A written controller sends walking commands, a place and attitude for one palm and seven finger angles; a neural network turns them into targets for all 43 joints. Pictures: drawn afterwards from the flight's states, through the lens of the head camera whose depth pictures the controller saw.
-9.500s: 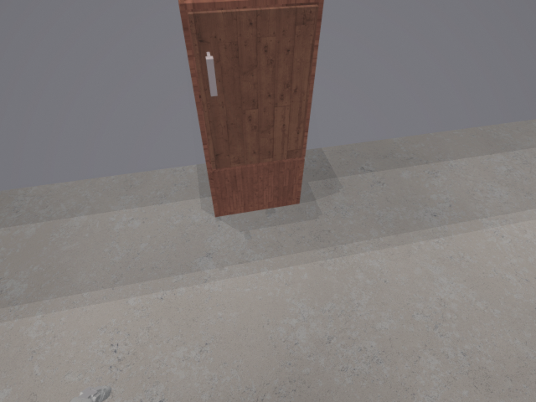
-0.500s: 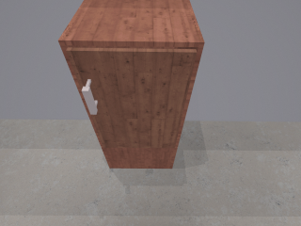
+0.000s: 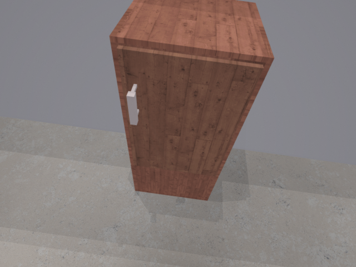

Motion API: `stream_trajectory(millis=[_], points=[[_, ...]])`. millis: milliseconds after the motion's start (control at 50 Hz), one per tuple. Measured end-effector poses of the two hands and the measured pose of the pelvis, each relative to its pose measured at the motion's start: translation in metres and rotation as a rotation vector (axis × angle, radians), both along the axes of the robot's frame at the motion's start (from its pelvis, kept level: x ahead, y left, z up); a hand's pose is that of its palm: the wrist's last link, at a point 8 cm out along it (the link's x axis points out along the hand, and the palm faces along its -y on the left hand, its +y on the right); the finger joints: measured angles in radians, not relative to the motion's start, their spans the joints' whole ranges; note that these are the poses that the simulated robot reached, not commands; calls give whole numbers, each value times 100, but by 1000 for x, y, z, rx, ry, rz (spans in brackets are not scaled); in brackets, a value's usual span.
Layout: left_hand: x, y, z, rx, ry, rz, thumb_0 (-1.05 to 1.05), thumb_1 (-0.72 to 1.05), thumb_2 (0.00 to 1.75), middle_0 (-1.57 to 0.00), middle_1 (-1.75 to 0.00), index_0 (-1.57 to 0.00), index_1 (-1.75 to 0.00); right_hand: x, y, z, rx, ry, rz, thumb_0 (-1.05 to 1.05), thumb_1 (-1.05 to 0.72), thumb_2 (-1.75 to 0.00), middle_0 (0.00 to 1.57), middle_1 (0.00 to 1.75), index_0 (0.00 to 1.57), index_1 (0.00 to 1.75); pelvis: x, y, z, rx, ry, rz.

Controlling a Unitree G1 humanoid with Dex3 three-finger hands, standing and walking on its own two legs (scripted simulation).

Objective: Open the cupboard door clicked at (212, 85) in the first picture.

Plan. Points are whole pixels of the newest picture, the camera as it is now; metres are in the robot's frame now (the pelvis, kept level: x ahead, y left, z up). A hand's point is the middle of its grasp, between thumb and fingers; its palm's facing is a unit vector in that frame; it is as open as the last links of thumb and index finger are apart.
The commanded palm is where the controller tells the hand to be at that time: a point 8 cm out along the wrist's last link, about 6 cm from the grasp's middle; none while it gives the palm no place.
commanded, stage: come to a stop and stand still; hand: left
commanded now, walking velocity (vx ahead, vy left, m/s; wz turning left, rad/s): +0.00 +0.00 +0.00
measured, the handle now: (134, 104) +0.56 +0.20 +0.00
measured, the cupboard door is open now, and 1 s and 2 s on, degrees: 0 0 0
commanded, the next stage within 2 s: look again from close up in 0.72 s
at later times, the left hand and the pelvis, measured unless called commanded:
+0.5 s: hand out of the picture -0.02 +0.17 -0.16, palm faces +0.02 -0.98 -0.19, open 7.3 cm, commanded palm none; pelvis -0.03 +0.00 +0.01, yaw +0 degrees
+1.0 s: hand out of the picture -0.05 +0.15 -0.17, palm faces +0.01 -0.99 -0.17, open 7.3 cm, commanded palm none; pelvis -0.02 +0.00 +0.00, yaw +0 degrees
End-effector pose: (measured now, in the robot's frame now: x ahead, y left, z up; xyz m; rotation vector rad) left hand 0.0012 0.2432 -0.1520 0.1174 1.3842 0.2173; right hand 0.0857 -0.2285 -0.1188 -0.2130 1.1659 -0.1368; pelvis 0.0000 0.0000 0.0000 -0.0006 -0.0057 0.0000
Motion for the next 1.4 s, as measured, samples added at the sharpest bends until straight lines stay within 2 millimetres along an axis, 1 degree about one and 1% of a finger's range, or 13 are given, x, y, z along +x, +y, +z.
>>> stream_trajectory(millis=[60, 140, 280, 360, 500, 580, 660, 800, 920, 1000, 1220, 1300, 1400], points=[[-2, 5, 5, -8, -4, -6, 0, 91, 90, -20, -30, -20, -30, -9, 12, 4, 2, 5, -7, 0, -92, -90, 20, 30, 20, 30, -3, 7, 5, -3, 2, 0], [-3, 5, 11, -16, -16, -17, 0, 91, 90, -20, -30, -20, -30, -22, 18, 3, 9, 15, -17, 0, -93, -90, 20, 30, 21, 30, -8, 14, 9, 3, 8, -1], [-3, -5, 15, -1, -32, -54, 1, 93, 90, -20, -30, -20, -30, -62, 18, -15, 46, 77, -66, 0, -94, -90, 20, 30, 21, 30, -19, 13, 6, 30, 16, -11], [-12, -9, 22, 4, -31, -64, 1, 94, 90, -20, -30, -20, -30, -91, 14, -18, 57, 141, -89, 0, -94, -90, 20, 30, 21, 30, -22, 12, 10, 9, 0, -3], [-27, -21, 19, -22, -8, -62, 0, 92, 90, -20, -30, -20, -30, -135, 18, -17, 74, 242, -106, 0, -93, -90, 20, 30, 20, 30, -27, 5, 12, 7, -19, -4], [-37, -31, 17, -43, 14, -57, 0, 92, 90, -20, -30, -20, -30, -153, 21, -16, 84, 287, -113, 0, -92, -90, 20, 30, 20, 30, -29, 1, 12, 6, -20, -2], [-49, -41, 15, -61, 44, -48, 0, 92, 90, -20, -30, -20, -30, -162, 24, -16, 94, 314, -118, 0, -91, -90, 20, 30, 20, 30, -31, -2, 13, 6, -15, -2], [-65, -54, 15, -79, 88, -29, 0, 91, 90, -20, -30, -20, -30, -158, 25, -17, 107, 312, -117, 0, -91, -90, 20, 30, 20, 30, -29, -7, 13, 8, -11, -4], [-67, -55, 14, -68, 81, -54, 0, 91, 90, -20, -30, -20, -30, -135, 19, -24, 107, 253, -93, 1, -92, -90, 20, 30, 20, 30, -26, -6, 7, -25, 2, 5], [-53, -45, 14, -46, 57, -59, 0, 91, 90, -20, -30, -20, -30, -121, 17, -27, 98, 213, -89, 2, -93, -90, 20, 30, 20, 30, -18, -2, 4, -18, 1, 3], [5, -24, 18, 3, -42, -92, 0, 92, 90, -20, -30, -20, -30, -92, 11, -23, 71, 181, -77, 2, -94, -90, 20, 30, 20, 30, 0, 0, 6, 6, -1, -17], [16, -22, 17, 2, -49, -104, 0, 92, 90, -20, -30, -20, -30, -83, 7, -19, 57, 173, -77, 1, -93, -90, 20, 30, 20, 30, 4, -1, 7, 8, -1, -22], [22, -21, 16, -5, -45, -111, 0, 92, 90, -20, -30, -20, -30, -73, 3, -16, 43, 163, -76, 1, -92, -90, 20, 30, 20, 30, 8, -1, 8, 8, -1, -26]])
